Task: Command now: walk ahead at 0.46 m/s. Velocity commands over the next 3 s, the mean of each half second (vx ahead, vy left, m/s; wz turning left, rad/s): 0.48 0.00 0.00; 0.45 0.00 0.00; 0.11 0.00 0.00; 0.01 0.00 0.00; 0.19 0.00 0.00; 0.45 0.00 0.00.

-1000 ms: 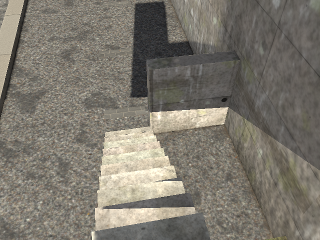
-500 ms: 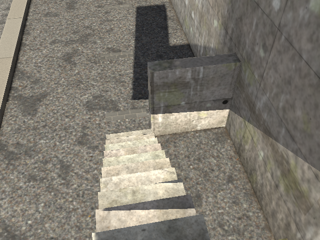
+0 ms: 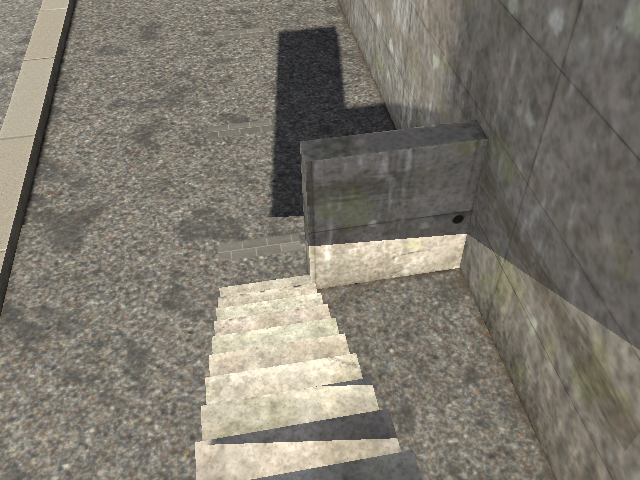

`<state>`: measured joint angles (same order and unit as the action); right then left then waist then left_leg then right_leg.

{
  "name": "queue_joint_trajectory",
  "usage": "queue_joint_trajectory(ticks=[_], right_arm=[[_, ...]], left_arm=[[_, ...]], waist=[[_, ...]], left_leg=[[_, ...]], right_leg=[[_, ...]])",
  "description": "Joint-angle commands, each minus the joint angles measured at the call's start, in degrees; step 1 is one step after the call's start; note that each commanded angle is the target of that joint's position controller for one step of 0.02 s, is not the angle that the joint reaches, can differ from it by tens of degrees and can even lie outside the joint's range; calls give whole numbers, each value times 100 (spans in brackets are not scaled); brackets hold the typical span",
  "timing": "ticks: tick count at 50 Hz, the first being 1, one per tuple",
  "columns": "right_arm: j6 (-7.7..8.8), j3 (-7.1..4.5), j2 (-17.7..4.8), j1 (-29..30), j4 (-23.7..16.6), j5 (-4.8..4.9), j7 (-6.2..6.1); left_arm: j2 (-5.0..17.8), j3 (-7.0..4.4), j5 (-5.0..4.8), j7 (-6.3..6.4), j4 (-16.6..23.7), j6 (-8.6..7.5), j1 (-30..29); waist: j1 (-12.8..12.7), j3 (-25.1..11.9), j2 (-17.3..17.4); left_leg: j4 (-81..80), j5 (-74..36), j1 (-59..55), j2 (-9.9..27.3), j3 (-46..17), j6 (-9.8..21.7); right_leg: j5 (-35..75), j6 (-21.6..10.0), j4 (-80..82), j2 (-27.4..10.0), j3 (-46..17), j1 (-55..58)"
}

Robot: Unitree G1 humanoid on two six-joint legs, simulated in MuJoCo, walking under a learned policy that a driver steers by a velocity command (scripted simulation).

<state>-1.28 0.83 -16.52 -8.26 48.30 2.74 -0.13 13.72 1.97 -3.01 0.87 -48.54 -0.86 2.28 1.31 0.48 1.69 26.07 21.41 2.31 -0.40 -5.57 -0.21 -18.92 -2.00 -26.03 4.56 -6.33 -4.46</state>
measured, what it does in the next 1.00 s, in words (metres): stands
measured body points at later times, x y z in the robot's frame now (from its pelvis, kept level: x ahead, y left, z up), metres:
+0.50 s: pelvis +0.00 +0.00 +0.01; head -0.01 -0.01 +0.46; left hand +0.22 +0.22 -0.06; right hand +0.16 -0.26 -0.09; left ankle -0.08 +0.13 -0.74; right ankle -0.05 -0.11 -0.74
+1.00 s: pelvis -0.04 +0.00 +0.01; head -0.05 -0.01 +0.46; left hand +0.17 +0.22 -0.07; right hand +0.11 -0.25 -0.09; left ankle -0.08 +0.13 -0.74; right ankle -0.05 -0.11 -0.74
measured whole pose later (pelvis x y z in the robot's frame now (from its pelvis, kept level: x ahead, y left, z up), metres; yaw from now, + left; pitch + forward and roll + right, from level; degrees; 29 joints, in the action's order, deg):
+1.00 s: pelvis -0.04 +0.00 +0.01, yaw +0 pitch -1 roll -1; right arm -1.4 4.8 -17.0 -9.4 39.9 -0.5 2.6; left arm 14.9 5.0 0.1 -1.9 -41.3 1.4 2.6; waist 1.5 -0.5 1.4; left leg 17.7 13.0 3.7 0.3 -5.2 -1.1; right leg -10.1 -1.3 -16.7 3.8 -6.2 -5.2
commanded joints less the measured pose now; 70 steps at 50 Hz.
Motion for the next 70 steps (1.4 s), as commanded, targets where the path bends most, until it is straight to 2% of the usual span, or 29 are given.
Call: queue_joint_trajectory(ticks=[1,2,5,7,9,12,14,16,20,21,23,26,30,33,35,36,38,39,42,44,45,47,49,50,51,53,60,62,70], right_arm=[[85,-123,-639,244,-421,-11,-20],[100,-86,-602,260,-468,-29,9],[90,-78,-631,303,-533,-35,19],[84,-35,-595,327,-636,-50,65],[67,-45,-630,367,-678,-36,39],[57,-30,-618,385,-761,-42,20],[78,17,-579,419,-846,-85,66],[77,10,-599,452,-881,-75,44],[88,31,-609,471,-942,-92,25],[101,64,-580,475,-991,-109,54],[102,56,-598,502,-991,-111,46],[58,109,-553,564,-1150,-156,96],[31,173,-537,555,-1301,-191,156],[60,216,-561,509,-1358,-192,145],[87,203,-626,514,-1348,-161,92],[78,203,-661,553,-1384,-188,109],[70,247,-608,500,-1445,-248,176],[68,251,-602,520,-1447,-238,152],[106,258,-644,507,-1469,-216,132],[121,249,-692,238,-1363,-267,150],[99,243,-670,210,-1327,-325,203],[70,248,-628,158,-1283,-340,278],[49,207,-672,132,-1195,-338,279],[38,202,-650,127,-1128,-326,288],[53,205,-628,21,-1046,-378,299],[73,188,-631,-20,-921,-375,302],[114,110,-659,-254,-446,-321,175],[67,113,-638,-304,-333,-364,137],[50,39,-625,-493,61,-312,29]], left_arm=[[699,-119,-42,49,505,-77,-477],[681,-103,-3,32,569,-44,-513],[703,-81,-18,43,667,-11,-594],[674,-45,28,19,770,30,-650],[708,-34,-3,51,808,12,-659],[701,0,9,63,881,9,-698],[659,36,54,17,983,60,-771],[710,40,13,38,999,39,-757],[713,71,28,41,1049,6,-777],[685,90,67,14,1108,31,-822],[721,90,32,27,1103,20,-803],[656,146,154,-50,1239,91,-936],[673,180,181,-122,1324,121,-963],[666,199,206,-138,1350,109,-956],[736,177,163,-95,1286,46,-865],[760,173,197,-122,1300,34,-879],[676,202,290,-192,1398,86,-934],[699,191,230,-179,1355,74,-884],[714,186,231,-176,1357,25,-856],[736,169,326,-213,1270,42,-630],[751,158,327,-241,1258,96,-588],[740,140,347,-282,1234,172,-534],[754,114,297,-285,1120,165,-364],[725,115,303,-277,1076,159,-352],[746,76,307,-279,965,169,-249],[763,40,310,-268,865,186,-173],[756,-59,248,-134,425,137,177],[806,-106,251,-112,273,138,281],[781,-196,197,19,-212,81,611]], waist=[[-26,-381,-120],[-12,-435,-185],[-26,-453,-113],[1,-518,-188],[-20,-497,-95],[-6,-512,-161],[13,-540,-198],[-6,-511,-127],[4,-508,-167],[25,-531,-228],[7,-519,-168],[34,-542,-239],[33,-548,-108],[32,-553,-124],[-1,-548,-86],[2,-322,-76],[37,-506,-167],[21,-512,-108],[13,-543,-143],[25,-529,-193],[31,-496,-86],[23,-462,-135],[-20,-363,-102],[-10,-390,-128],[8,-444,-133],[-6,-313,-130],[-17,-185,-155],[-30,-146,-94],[-33,-90,-135]], left_leg=[[-73,-2749,129,445,-173,176],[-81,-2811,94,448,-166,149],[-132,-2968,54,483,-173,144],[-158,-3086,-99,505,-180,129],[-209,-3165,-129,542,-198,142],[-262,-3204,-183,576,-198,132],[-323,-3189,-232,593,-202,101],[-400,-3157,-202,629,-226,101],[-515,-3048,-149,682,-248,62],[-529,-3024,-179,680,-245,42],[-594,-2930,-123,715,-269,41],[-623,-2859,-229,746,-288,13],[-671,-2747,-145,802,-350,3],[-731,-2557,-39,846,-390,-15],[-797,-2475,44,894,-461,-19],[-805,-2428,148,862,-490,21],[-776,-2345,78,870,-484,46],[-816,-2262,155,905,-530,46],[-875,-2089,208,923,-599,39],[-926,-2109,140,975,-657,35],[-975,-2087,164,933,-603,61],[-962,-2008,239,938,-592,94],[-1005,-1828,423,955,-623,108],[-1011,-1716,447,973,-640,135],[-1016,-1619,435,975,-613,151],[-1019,-1529,537,960,-617,172],[-1040,-1382,640,920,-606,188],[-1052,-1317,731,907,-576,195],[-1104,-1375,692,863,-510,209]], right_leg=[[3412,-309,7,-762,-503,372],[3553,-330,-3,-752,-525,427],[3557,-311,8,-785,-527,462],[3622,-317,23,-767,-531,432],[3472,-273,72,-790,-529,397],[3543,-239,119,-821,-540,404],[3612,-253,174,-829,-573,433],[3461,-220,238,-864,-592,436],[3467,-196,339,-930,-653,493],[3545,-207,358,-927,-673,497],[3392,-177,414,-970,-691,502],[3469,-192,567,-980,-701,420],[3214,-172,664,-1016,-724,390],[3077,-146,724,-1072,-753,356],[2890,-99,793,-1101,-767,359],[2843,-116,828,-1082,-794,219],[2859,-137,830,-1085,-788,233],[2760,-103,854,-1120,-808,261],[2548,-59,923,-1134,-824,228],[2593,-44,1005,-1198,-870,211],[2538,-56,1018,-1196,-875,230],[2442,-79,975,-1192,-842,207],[2195,-73,968,-1203,-842,178],[2119,-76,973,-1218,-871,173],[2043,-99,951,-1229,-853,171],[1942,-104,954,-1221,-842,65],[1790,-113,968,-1194,-812,-62],[1706,-159,971,-1183,-799,-49],[1793,-143,1011,-1171,-721,-57]])
Next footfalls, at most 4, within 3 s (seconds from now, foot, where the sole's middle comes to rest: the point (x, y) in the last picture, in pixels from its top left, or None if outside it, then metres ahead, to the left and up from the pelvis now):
none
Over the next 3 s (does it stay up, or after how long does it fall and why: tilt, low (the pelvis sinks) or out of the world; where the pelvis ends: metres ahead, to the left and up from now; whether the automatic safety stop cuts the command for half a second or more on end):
stays up -0.02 0.00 0.01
